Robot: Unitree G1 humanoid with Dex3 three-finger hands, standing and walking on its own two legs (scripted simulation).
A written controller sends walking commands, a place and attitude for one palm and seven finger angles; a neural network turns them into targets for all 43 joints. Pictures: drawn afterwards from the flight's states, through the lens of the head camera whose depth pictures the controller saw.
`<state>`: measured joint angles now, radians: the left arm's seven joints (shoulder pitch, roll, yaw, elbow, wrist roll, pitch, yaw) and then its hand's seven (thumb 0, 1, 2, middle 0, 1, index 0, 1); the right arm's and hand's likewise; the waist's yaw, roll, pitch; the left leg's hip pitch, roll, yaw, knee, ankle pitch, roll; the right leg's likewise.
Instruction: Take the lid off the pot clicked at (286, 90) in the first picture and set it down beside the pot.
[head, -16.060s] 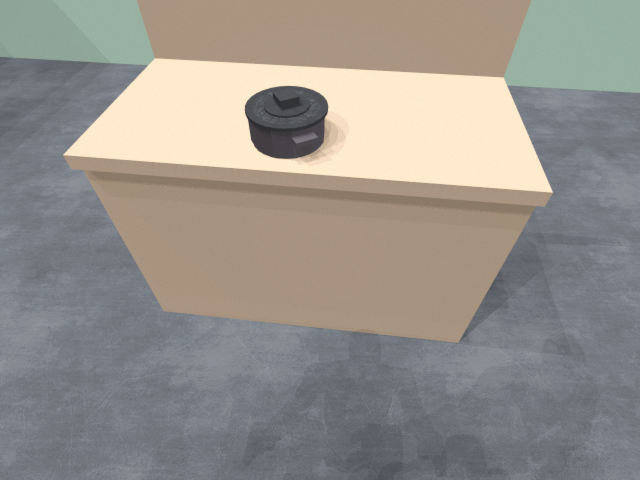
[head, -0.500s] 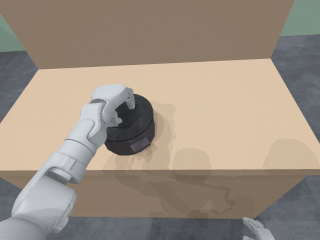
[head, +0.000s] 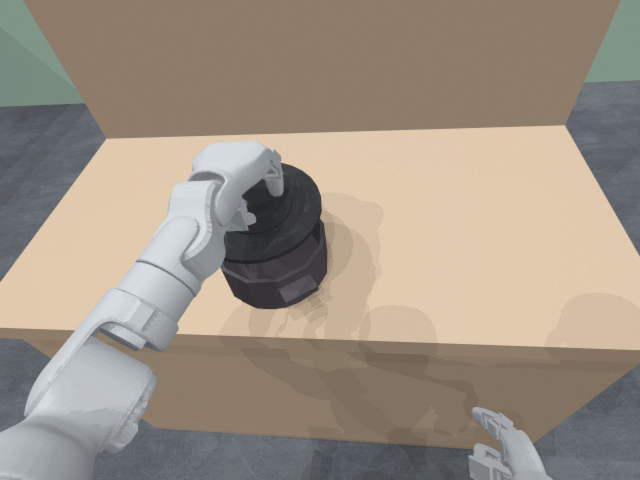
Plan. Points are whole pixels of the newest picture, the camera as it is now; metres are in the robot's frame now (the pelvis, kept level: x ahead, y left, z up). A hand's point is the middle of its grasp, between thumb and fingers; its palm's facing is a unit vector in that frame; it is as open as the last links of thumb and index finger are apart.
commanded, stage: lift the lid straight up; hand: left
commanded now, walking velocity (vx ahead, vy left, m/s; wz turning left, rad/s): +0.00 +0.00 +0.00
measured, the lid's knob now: (253, 197) +0.46 +0.11 +0.11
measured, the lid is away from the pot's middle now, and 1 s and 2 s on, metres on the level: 0.01 0.02 0.11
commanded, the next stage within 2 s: move the lid sideways beside the pot in 1.12 s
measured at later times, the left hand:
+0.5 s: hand (236, 177) +0.42 +0.11 +0.18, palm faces -0.20 -0.02 -0.98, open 7.7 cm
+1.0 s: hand (231, 144) +0.44 +0.11 +0.21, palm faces -0.18 -0.01 -0.98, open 7.7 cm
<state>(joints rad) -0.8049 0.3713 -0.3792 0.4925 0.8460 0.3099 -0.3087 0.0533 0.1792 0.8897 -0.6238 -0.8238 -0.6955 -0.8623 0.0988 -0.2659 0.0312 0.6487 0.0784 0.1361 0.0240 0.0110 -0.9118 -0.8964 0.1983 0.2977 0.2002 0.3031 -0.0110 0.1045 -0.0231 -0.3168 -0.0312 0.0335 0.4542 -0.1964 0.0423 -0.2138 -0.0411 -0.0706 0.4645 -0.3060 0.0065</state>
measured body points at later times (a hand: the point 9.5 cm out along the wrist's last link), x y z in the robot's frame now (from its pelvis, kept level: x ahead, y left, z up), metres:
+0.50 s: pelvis -0.01 +0.00 +0.00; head +0.00 -0.04 +0.45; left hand +0.43 +0.11 +0.23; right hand +0.15 -0.24 -0.12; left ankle +0.02 +0.09 -0.74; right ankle -0.04 -0.12 -0.74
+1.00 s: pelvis -0.01 +0.00 +0.00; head +0.01 -0.04 +0.45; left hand +0.44 +0.11 +0.27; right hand +0.16 -0.23 -0.12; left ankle +0.02 +0.09 -0.74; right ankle -0.04 -0.12 -0.74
